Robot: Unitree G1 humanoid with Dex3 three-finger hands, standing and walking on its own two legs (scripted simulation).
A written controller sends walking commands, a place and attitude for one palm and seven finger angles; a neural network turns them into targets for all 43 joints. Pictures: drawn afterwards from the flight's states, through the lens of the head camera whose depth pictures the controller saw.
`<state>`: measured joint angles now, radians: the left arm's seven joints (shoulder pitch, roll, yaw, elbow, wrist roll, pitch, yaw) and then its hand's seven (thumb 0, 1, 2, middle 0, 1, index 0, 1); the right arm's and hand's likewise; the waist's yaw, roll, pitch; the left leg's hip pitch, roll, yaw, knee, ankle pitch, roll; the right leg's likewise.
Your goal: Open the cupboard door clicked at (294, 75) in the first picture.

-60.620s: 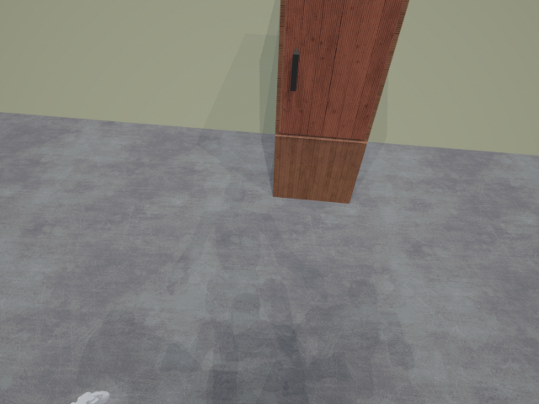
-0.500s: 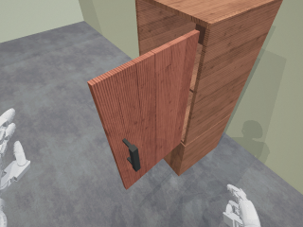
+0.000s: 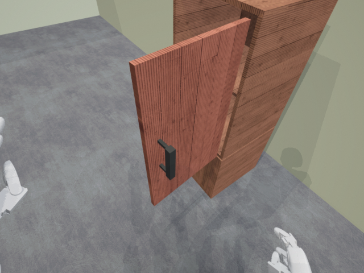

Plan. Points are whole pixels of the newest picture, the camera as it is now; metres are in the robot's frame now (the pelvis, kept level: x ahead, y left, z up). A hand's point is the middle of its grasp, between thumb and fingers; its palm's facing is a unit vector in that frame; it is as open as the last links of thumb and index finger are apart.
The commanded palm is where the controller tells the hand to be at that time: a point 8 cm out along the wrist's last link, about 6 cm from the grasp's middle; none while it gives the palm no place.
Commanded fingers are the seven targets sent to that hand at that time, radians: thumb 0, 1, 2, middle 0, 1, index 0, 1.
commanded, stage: step back with the hand held close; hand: left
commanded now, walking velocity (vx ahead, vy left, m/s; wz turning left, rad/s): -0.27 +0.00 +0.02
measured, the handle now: (166, 159) +0.42 +0.07 -0.04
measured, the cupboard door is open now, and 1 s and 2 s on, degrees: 96 96 96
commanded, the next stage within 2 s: stop stepping back and stand still in 0.54 s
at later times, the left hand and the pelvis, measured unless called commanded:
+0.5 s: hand out of the picture +0.14 +0.25 +0.18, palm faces +0.46 -0.78 -0.43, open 7.4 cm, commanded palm +0.08 +0.28 +0.19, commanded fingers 0.00 0.90 0.90 -0.20 -0.30 -0.20 -0.30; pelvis -0.07 -0.02 +0.01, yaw -3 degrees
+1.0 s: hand out of the picture +0.04 +0.21 +0.17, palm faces +0.36 -0.82 -0.45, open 7.4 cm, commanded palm +0.00 +0.24 +0.19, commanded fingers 0.00 0.90 0.90 -0.20 -0.30 -0.20 -0.30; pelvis -0.16 -0.04 +0.01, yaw -5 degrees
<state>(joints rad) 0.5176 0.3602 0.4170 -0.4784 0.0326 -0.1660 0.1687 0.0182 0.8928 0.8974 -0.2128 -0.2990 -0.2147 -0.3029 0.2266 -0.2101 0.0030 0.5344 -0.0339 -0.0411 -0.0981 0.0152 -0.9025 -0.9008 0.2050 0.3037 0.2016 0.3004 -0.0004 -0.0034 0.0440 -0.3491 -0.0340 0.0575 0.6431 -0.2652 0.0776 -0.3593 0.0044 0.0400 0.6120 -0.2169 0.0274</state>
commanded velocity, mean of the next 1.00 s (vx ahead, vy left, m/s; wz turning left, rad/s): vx -0.19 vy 0.03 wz -0.01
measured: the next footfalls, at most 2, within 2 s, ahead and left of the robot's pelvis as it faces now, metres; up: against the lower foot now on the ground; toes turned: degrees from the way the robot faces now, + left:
right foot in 0.56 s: -0.18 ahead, -0.13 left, +0.00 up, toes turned -4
left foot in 1.10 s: -0.10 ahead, +0.09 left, +0.00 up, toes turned -2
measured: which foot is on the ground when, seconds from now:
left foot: down 0.00-0.90, up 0.92-1.00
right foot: down 0.00-0.26, up 0.28-0.54, down 0.56-1.00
